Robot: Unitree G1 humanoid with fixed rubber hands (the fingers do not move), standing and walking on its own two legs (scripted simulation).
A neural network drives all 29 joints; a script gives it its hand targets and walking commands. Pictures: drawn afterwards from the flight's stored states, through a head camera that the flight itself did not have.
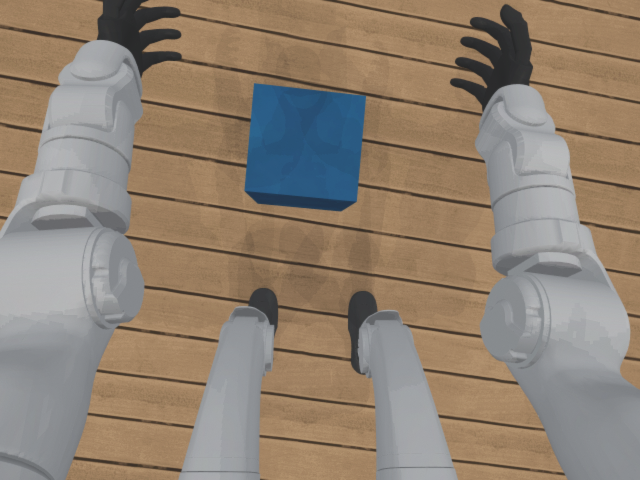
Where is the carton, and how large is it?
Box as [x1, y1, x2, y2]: [244, 83, 365, 210]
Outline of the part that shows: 254,83 244,190 258,203 342,210 356,201 365,96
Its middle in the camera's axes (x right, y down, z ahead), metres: -0.03 -0.18 +0.84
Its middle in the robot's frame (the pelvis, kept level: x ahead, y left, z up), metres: +0.54 +0.02 -0.53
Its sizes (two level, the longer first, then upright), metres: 0.210 0.200 0.250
